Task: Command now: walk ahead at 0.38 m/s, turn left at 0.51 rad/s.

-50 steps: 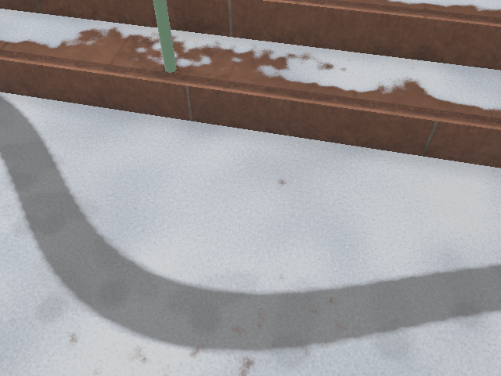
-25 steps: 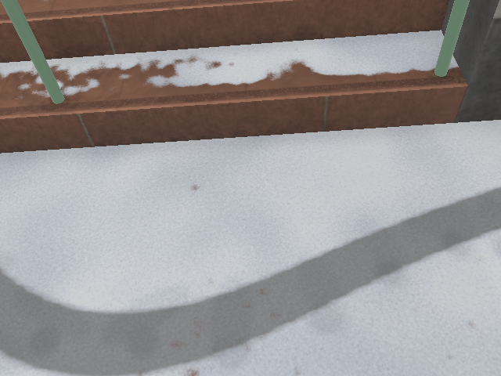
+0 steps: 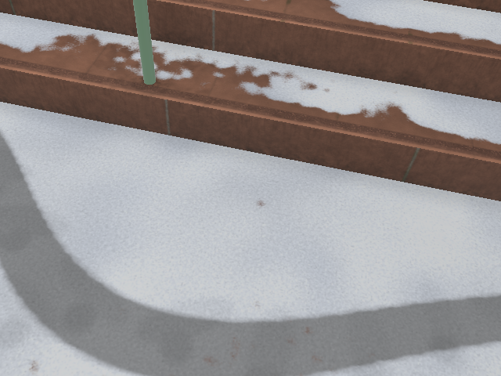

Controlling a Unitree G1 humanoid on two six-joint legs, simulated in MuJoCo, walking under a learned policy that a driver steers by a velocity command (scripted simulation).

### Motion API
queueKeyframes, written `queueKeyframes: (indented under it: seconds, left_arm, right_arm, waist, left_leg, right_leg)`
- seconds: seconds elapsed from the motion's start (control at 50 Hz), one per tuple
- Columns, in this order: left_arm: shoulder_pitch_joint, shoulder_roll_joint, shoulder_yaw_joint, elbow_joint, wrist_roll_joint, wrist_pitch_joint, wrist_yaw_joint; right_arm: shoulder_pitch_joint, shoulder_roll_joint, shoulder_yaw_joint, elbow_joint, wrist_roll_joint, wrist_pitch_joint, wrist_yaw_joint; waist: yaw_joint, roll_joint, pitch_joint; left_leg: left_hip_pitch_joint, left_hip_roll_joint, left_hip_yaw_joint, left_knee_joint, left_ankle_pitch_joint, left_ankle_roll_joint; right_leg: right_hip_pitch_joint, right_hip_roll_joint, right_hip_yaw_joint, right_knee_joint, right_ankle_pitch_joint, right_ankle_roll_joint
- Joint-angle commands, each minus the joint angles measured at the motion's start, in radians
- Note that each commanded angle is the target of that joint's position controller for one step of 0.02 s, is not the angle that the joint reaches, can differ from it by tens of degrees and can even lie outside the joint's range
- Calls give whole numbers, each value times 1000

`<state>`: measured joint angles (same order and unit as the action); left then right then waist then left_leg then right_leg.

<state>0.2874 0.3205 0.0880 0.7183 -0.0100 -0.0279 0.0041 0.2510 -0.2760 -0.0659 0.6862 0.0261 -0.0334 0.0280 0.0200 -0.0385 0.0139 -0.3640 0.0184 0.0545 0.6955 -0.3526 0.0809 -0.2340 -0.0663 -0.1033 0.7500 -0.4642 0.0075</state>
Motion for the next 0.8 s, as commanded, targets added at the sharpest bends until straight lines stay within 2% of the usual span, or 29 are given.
queueKeyframes:
  seconds: [0.02,0.04,0.06,0.08,0.1,0.12,0.18,0.24,0.3,0.34,0.36,0.38,0.4,0.42,0.44,0.46,0.48,0.5,0.52,0.54,0.58,0.62,0.64,0.66,0.68,0.7,0.72,0.74,0.8]
  left_arm:
    - [-242,61,-8,-197,-24,-77,-11]
    - [-219,88,-3,-185,-41,-90,-23]
    - [-190,88,-3,-159,-20,-92,-24]
    - [-184,91,0,-140,13,-89,-21]
    - [-168,91,4,-124,25,-80,-24]
    - [-157,73,-1,-108,26,-70,-27]
    - [-193,14,-24,-93,18,-53,-27]
    - [-298,-9,-37,-107,12,-55,-39]
    - [-330,12,-31,-107,9,-62,-55]
    - [-302,39,-20,-98,18,-70,-59]
    - [-261,54,-12,-84,25,-75,-56]
    - [-201,63,-6,-65,34,-82,-52]
    - [-136,101,2,-55,45,-88,-42]
    - [-65,152,5,-50,69,-85,-31]
    - [-21,53,-20,-22,59,-72,-32]
    - [-62,37,-23,-30,17,-58,-32]
    - [-140,31,-26,-37,4,-45,-27]
    - [-200,10,-37,-42,6,-32,-23]
    - [-254,4,-41,-46,13,-21,-21]
    - [-292,20,-36,-45,24,-10,-20]
    - [-282,30,-29,-33,33,-2,-16]
    - [-269,37,-28,-20,23,3,-9]
    - [-261,28,-32,-13,17,5,-6]
    - [-240,-1,-44,1,18,5,-5]
    - [-220,-18,-52,13,27,4,-8]
    - [-192,-4,-45,10,28,7,-9]
    - [-217,3,-45,15,33,7,-5]
    - [-213,-3,-44,20,30,5,-2]
    - [-177,-4,-43,54,23,3,5]
  right_arm:
    - [270,-227,-60,-38,-8,-36,-4]
    - [203,-176,-41,-52,-17,-42,-8]
    - [141,-150,-31,-71,-19,-39,-13]
    - [85,-137,-22,-83,-22,-33,-18]
    - [54,-130,-15,-90,-26,-26,-27]
    - [49,-134,-14,-86,-28,-23,-33]
    - [64,-142,-13,-57,-24,-11,-57]
    - [97,-152,-16,-26,-20,7,-78]
    - [111,-154,-18,-5,-19,13,-78]
    - [84,-149,-18,-4,-18,11,-73]
    - [68,-147,-18,-7,-17,11,-72]
    - [46,-144,-16,-11,-14,10,-69]
    - [50,-130,-11,-22,-27,4,-64]
    - [142,-82,6,-31,-46,-4,-58]
    - [218,-74,13,9,-39,0,-51]
    - [165,-165,-10,8,-18,16,-44]
    - [94,-165,-15,-9,-7,34,-47]
    - [50,-149,-13,-16,-14,53,-53]
    - [48,-129,-12,-15,-21,74,-60]
    - [77,-92,-3,-5,-23,87,-64]
    - [102,-45,14,15,-35,81,-67]
    - [130,-52,12,40,-36,69,-64]
    - [133,-51,11,49,-42,67,-61]
    - [108,-58,11,37,-57,66,-61]
    - [64,-93,8,7,-68,65,-65]
    - [14,-147,-4,1,-59,64,-71]
    - [-22,-102,6,-4,-58,53,-69]
    - [-36,-72,16,-2,-61,41,-68]
    - [-15,-62,20,7,-50,9,-62]
  waist:
    - [-150,254,-83]
    - [-106,196,-18]
    - [-69,111,8]
    - [-47,72,17]
    - [-27,84,1]
    - [-21,97,-16]
    - [-27,97,-34]
    - [-70,140,-31]
    - [-81,151,-33]
    - [-57,151,-42]
    - [-34,153,-60]
    - [5,143,-88]
    - [30,102,-169]
    - [2,-59,-322]
    - [7,-179,-455]
    - [18,-92,-384]
    - [1,-46,-253]
    - [-14,-13,-157]
    - [-44,-20,-92]
    - [-72,-62,-59]
    - [-60,-109,-75]
    - [-70,-77,-121]
    - [-74,-69,-128]
    - [-70,-52,-113]
    - [-49,-1,-63]
    - [8,121,-10]
    - [2,140,19]
    - [8,148,28]
    - [3,120,5]
  left_leg:
    - [582,353,-879,-517,-241,321]
    - [539,344,-774,-493,-116,291]
    - [478,302,-627,-451,88,246]
    - [413,264,-505,-426,341,205]
    - [362,225,-404,-423,518,170]
    - [337,199,-339,-418,666,151]
    - [302,127,-189,-406,876,100]
    - [279,87,-135,-390,847,46]
    - [308,126,-182,-359,790,52]
    - [342,147,-219,-296,812,58]
    - [359,141,-228,-241,866,55]
    - [358,110,-215,-160,917,37]
    - [290,57,-201,-36,823,0]
    - [48,-24,-201,241,415,-69]
    - [-61,-100,-242,441,-328,-126]
    - [-87,-68,-268,505,-346,-136]
    - [-143,-31,-230,520,-295,-145]
    - [-147,-4,-194,471,-259,-151]
    - [-90,24,-180,367,-231,-156]
    - [0,23,-142,244,-215,-161]
    - [104,14,-99,92,-156,-156]
    - [207,5,-71,-66,69,-134]
    - [260,-5,-57,-127,147,-120]
    - [283,7,-75,-169,161,-100]
    - [243,71,-159,-231,138,-69]
    - [55,90,-200,-275,-112,-28]
    - [-50,70,-193,-318,-240,-26]
    - [-76,64,-188,-332,-229,-42]
    - [1,51,-164,-281,-7,-70]
  right_leg:
    - [-737,92,179,546,-102,6]
    - [-763,52,179,543,-20,-14]
    - [-725,14,166,498,68,-14]
    - [-658,-11,158,419,131,-5]
    - [-568,-21,145,364,172,7]
    - [-512,-7,119,331,212,22]
    - [-413,37,76,139,344,41]
    - [-321,75,55,-90,501,40]
    - [-281,81,78,-182,535,16]
    - [-256,82,89,-223,488,-21]
    - [-208,97,80,-254,481,-42]
    - [-109,108,63,-334,576,-69]
    - [85,31,135,-314,880,-117]
    - [421,-201,370,-216,1255,-278]
    - [529,-350,573,-245,1329,-416]
    - [421,-309,565,-304,1027,-392]
    - [301,-268,505,-356,755,-343]
    - [162,-231,456,-410,565,-304]
    - [23,-192,406,-458,413,-262]
    - [-95,-138,342,-490,331,-228]
    - [-136,-99,273,-489,335,-223]
    - [-139,-94,248,-457,257,-211]
    - [-162,-84,237,-445,158,-185]
    - [-194,-60,228,-437,24,-131]
    - [-220,-25,207,-400,-68,-72]
    - [-132,35,141,-369,-23,-28]
    - [-32,45,125,-317,72,-8]
    - [6,46,121,-288,134,-10]
    - [6,36,132,-263,263,-36]
